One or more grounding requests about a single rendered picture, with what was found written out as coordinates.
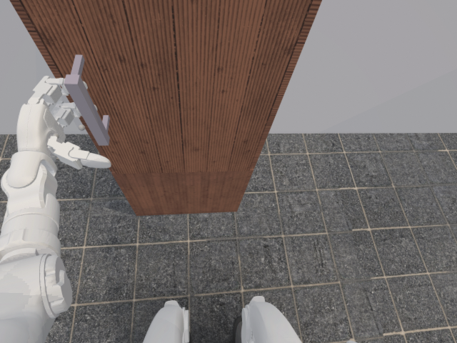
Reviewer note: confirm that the robot right shin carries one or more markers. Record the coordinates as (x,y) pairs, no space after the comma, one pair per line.
(255,299)

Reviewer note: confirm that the cupboard door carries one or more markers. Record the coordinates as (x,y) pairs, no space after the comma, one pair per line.
(189,85)

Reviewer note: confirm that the robot left hand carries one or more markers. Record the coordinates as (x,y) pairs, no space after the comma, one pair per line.
(36,126)

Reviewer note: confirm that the robot left upper arm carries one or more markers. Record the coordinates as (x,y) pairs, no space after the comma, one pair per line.
(33,292)

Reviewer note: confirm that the robot left forearm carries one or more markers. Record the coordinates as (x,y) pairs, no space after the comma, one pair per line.
(31,222)

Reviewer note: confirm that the handle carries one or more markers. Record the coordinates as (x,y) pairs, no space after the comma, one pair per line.
(78,92)

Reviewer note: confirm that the robot left thigh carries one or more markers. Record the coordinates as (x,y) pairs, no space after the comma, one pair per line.
(170,325)

